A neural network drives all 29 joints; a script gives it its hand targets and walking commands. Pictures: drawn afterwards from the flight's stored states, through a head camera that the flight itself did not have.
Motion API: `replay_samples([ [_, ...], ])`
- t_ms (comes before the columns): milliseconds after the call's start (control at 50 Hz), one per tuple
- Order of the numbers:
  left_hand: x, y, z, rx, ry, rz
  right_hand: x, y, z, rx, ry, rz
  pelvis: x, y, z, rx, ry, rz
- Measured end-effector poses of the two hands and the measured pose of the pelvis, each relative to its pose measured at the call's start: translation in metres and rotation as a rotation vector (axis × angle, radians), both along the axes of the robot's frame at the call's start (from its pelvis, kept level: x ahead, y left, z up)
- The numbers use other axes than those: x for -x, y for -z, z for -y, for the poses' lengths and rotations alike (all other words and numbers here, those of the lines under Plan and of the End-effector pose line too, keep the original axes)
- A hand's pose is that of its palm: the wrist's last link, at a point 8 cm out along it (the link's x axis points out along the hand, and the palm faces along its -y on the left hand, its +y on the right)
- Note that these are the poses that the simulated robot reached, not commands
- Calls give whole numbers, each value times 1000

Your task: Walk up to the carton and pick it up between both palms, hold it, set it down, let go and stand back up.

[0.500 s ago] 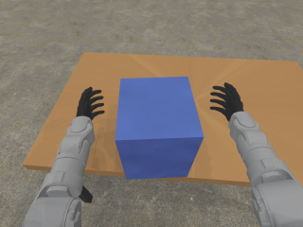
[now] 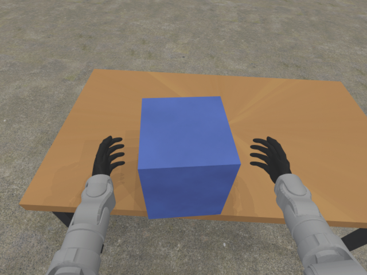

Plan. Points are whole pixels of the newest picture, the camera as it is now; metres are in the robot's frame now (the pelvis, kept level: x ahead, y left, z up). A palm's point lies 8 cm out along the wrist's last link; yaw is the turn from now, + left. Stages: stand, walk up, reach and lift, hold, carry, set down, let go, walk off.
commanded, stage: set down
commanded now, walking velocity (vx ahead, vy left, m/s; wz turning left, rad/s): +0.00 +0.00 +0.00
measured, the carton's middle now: (183, 159) +0.42 +0.05 -0.01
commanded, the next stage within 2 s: none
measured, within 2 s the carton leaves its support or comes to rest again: neither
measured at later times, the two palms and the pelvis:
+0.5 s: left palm (104, 201) +0.27 +0.21 +0.00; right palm (286, 213) +0.30 -0.20 -0.01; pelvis +0.01 +0.00 +0.00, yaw -1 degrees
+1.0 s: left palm (101, 226) +0.23 +0.21 -0.04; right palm (290, 247) +0.24 -0.21 -0.05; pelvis +0.02 +0.00 -0.01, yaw -1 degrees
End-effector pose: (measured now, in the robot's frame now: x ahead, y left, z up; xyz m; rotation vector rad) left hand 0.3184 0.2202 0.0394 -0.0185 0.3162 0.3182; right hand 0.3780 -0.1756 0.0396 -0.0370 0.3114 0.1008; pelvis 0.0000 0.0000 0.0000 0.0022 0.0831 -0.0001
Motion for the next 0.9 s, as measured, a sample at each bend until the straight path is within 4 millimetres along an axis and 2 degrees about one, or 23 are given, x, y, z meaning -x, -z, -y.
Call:
replay_samples([
  [100,11,12,2,0,-5,-3,17,14,5,-7,4,-7,-1,0,0,-1,4,-3],
  [320,26,20,5,-24,11,17,48,29,17,-13,18,6,-7,0,-3,-3,13,25],
  [600,60,54,11,-21,6,-11,92,60,24,-13,34,-25,-13,1,-3,-5,18,54],
  [900,86,72,9,-35,22,-31,127,83,32,-4,51,-49,-16,5,-5,-8,17,73],
])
